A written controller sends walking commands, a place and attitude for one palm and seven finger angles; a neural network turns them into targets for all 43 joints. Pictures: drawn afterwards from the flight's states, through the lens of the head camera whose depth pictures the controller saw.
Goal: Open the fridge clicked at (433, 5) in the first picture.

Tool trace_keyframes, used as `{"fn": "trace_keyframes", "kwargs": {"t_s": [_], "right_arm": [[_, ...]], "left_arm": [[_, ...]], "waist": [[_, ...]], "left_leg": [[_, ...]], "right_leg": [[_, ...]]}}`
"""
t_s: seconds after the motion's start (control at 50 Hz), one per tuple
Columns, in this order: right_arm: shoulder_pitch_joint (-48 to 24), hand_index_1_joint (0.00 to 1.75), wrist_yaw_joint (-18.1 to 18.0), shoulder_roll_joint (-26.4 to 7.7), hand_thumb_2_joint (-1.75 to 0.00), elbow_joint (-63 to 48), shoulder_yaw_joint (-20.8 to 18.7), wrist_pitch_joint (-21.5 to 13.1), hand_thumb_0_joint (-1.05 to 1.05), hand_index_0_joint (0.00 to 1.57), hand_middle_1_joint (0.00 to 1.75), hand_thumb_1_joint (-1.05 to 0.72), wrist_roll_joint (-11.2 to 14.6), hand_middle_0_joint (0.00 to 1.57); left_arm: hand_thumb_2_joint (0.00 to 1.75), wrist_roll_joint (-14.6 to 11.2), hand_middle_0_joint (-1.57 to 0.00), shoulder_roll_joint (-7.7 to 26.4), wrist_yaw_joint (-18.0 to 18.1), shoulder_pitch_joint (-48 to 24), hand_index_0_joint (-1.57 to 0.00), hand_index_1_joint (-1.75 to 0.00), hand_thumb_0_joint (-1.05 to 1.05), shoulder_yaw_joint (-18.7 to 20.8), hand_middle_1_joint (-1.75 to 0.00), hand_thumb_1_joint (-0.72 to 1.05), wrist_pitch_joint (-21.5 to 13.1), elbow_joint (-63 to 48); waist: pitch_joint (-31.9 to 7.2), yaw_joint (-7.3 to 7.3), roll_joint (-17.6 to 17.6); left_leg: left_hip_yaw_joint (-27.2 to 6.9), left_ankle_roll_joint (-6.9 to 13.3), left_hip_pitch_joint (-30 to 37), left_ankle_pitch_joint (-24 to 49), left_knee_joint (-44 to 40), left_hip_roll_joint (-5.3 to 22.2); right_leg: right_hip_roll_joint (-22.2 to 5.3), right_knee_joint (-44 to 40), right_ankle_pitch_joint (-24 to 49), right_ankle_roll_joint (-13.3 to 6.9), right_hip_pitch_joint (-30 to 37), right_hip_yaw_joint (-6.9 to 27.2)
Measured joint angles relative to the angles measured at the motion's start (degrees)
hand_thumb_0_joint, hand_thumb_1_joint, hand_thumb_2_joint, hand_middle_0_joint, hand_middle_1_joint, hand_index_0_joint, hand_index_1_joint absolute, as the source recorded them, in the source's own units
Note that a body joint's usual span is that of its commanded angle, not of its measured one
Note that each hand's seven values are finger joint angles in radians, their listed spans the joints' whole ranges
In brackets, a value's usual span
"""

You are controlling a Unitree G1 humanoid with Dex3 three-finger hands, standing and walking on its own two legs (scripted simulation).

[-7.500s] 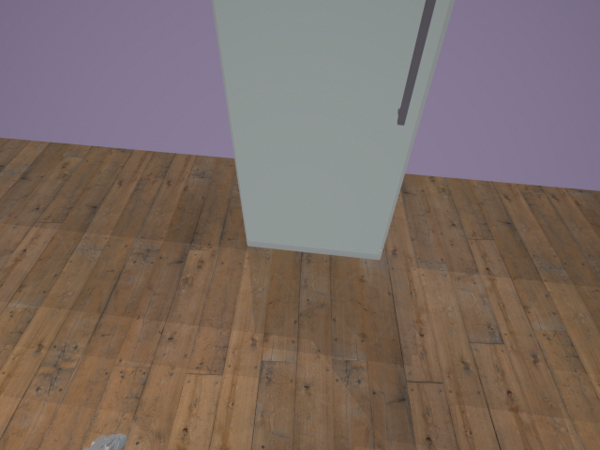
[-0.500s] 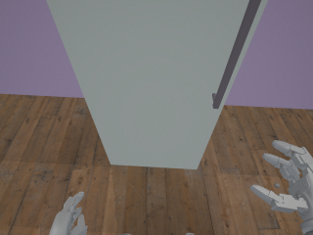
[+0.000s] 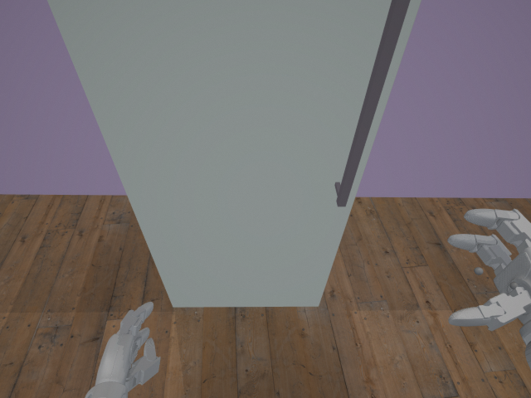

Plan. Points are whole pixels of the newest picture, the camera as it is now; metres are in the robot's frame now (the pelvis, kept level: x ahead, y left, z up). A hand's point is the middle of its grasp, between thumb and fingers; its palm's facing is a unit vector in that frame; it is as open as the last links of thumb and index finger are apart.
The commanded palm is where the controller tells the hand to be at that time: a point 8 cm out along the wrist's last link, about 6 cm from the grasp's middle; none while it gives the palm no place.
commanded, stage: raise the hand to about handle height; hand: right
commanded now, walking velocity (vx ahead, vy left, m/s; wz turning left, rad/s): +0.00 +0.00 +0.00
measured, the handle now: (365, 103) +0.54 -0.16 +0.20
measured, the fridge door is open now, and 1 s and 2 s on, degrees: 0 0 0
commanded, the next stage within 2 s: move the hooked fingers beside the handle in 0.70 s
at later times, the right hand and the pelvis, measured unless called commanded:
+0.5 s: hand (484, 246) +0.27 -0.26 +0.16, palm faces +0.09 +1.00 -0.04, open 14.0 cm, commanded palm +0.24 -0.31 +0.17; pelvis -0.01 +0.01 +0.01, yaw +1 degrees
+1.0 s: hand (481, 239) +0.28 -0.26 +0.16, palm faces +0.09 +1.00 -0.02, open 14.0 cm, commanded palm +0.26 -0.30 +0.16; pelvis -0.02 +0.00 +0.01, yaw +0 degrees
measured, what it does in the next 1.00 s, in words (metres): stands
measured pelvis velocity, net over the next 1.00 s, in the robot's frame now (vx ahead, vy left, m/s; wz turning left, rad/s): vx -0.02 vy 0.00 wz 0.00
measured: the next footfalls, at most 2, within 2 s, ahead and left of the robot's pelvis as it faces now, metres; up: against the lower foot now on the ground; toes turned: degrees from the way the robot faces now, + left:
none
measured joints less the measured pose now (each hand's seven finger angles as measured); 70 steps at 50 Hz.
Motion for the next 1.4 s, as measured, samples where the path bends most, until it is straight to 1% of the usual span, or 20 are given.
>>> {"fn": "trace_keyframes", "kwargs": {"t_s": [0.12,0.26,0.34,0.4,0.5,0.56,0.84,0.96,1.0,1.12,1.26,1.4], "right_arm": [[-3.7,1.19,1.3,-1.6,-0.3,1.7,-1.4,2.2,-0.01,0.3,1.19,0.49,0.2,0.3],[-8.0,1.2,1.5,-3.8,-0.3,4.2,-2.6,5.8,-0.02,0.31,1.2,0.5,-0.2,0.3],[-8.0,1.2,1.8,-4.0,-0.3,4.9,-2.8,6.9,-0.01,0.31,1.2,0.5,0.1,0.3],[-7.2,1.2,1.6,-3.3,-0.3,4.6,-2.5,7.4,-0.01,0.3,1.2,0.5,-0.2,0.3],[-6.4,1.2,0.3,-1.9,-0.3,3.1,-2.5,6.4,-0.02,0.31,1.2,0.5,-0.8,0.3],[-6.4,1.2,-0.1,-1.7,-0.3,2.8,-2.6,5.7,-0.02,0.31,1.2,0.5,-1.1,0.3],[-7.3,1.2,0.7,-2.3,-0.3,4.6,-2.3,6.4,-0.02,0.31,1.2,0.5,-0.8,0.3],[-11.9,1.2,-0.5,-1.6,-0.3,8.1,-0.4,5.5,-0.02,0.31,1.2,0.5,-2.1,0.3],[-14.1,1.2,-0.8,-1.5,-0.3,9.9,0.3,5.2,-0.02,0.31,1.2,0.5,-2.6,0.3],[-18.6,1.2,-1.4,-1.9,-0.3,14.0,1.4,5.0,-0.02,0.31,1.2,0.5,-3.8,0.3],[-19.7,1.2,-2.4,-1.8,-0.3,15.8,0.8,5.6,-0.02,0.31,1.2,0.5,-4.4,0.3],[-19.8,1.2,-3.3,-1.4,-0.3,16.2,0.3,5.2,-0.02,0.31,1.2,0.5,-4.9,0.3]], "left_arm": [[0.9,-0.4,-0.21,0.4,0.3,0.3,-0.21,-0.3,0.01,-0.1,-0.3,0.9,0.9,0.6],[0.9,-1.1,-0.2,1.3,0.6,0.9,-0.21,-0.3,0.01,0.1,-0.3,0.9,2.0,0.7],[0.9,-1.4,-0.2,1.6,0.3,1.3,-0.21,-0.3,0.01,0.4,-0.3,0.9,2.5,0.2],[0.9,-1.5,-0.2,1.7,0.2,1.6,-0.21,-0.3,0.01,0.7,-0.3,0.9,2.7,0.0],[0.9,-1.1,-0.2,1.4,0.3,1.8,-0.2,-0.3,0.01,0.8,-0.3,0.9,2.5,0.3],[0.9,-1.1,-0.2,1.2,0.4,1.8,-0.2,-0.3,0.01,0.7,-0.3,0.9,2.4,0.6],[0.9,-1.3,-0.2,0.9,0.5,1.0,-0.21,-0.3,0.01,0.3,-0.3,0.9,2.1,0.7],[0.9,-1.3,-0.2,1.1,1.0,0.7,-0.21,-0.3,0.01,0.3,-0.3,0.9,1.8,1.6],[0.9,-1.3,-0.2,1.1,1.2,0.5,-0.21,-0.3,0.01,0.2,-0.3,0.9,1.8,1.9],[0.9,-1.1,-0.2,0.7,1.0,0.7,-0.21,-0.3,0.01,0.1,-0.3,0.9,2.2,1.9],[0.9,-1.1,-0.2,0.7,0.3,2.3,-0.21,-0.3,0.01,0.7,-0.3,0.9,3.4,1.5],[0.9,-1.0,-0.2,1.1,0.1,3.7,-0.21,-0.3,0.01,1.5,-0.3,0.9,4.6,1.9]], "waist": [[0.1,0.01,-0.1],[0.4,0.53,-0.3],[0.2,0.93,-0.4],[0.3,1.06,-0.4],[0.6,0.95,-0.1],[0.6,0.85,0.0],[0.4,0.49,-0.5],[1.1,0.27,-0.3],[1.2,0.43,-0.2],[1.0,1.54,0.2],[-0.1,2.7,0.5],[-0.4,2.93,0.6]], "left_leg": [[-0.1,0.1,2.1,1.2,-2.4,-0.1],[-0.2,0.3,3.6,2.4,-4.5,-0.3],[-0.6,0.3,3.6,2.9,-4.9,-0.4],[-0.8,0.3,3.5,3.0,-4.9,-0.5],[-0.9,0.4,4.0,3.2,-5.1,-0.6],[-0.9,0.5,4.3,3.3,-5.2,-0.6],[-0.6,0.5,4.4,3.8,-5.4,-0.6],[0.0,0.5,4.1,4.0,-5.3,-0.4],[0.1,0.4,3.8,4.1,-5.3,-0.3],[-0.5,0.4,2.9,4.4,-5.5,-0.3],[-1.5,0.2,2.3,4.1,-5.4,-0.3],[-1.8,0.1,2.2,3.7,-5.4,-0.4]], "right_leg": [[0.0,-2.6,1.2,0.1,2.3,-0.1],[-0.1,-4.9,2.6,0.2,4.0,-0.3],[-0.2,-5.7,3.1,0.3,4.3,-0.7],[-0.3,-5.9,3.2,0.3,4.4,-0.9],[-0.4,-6.1,3.4,0.3,5.0,-1.0],[-0.4,-6.3,3.6,0.4,5.3,-1.0],[-0.3,-6.4,4.2,0.4,5.2,-0.6],[-0.1,-6.1,4.4,0.3,4.5,-0.1],[0.0,-6.1,4.6,0.2,4.2,0.0],[0.0,-6.5,4.8,0.2,3.7,-0.5],[-0.1,-6.8,4.2,0.0,3.6,-1.5],[-0.2,-6.6,3.6,0.0,3.5,-1.8]]}}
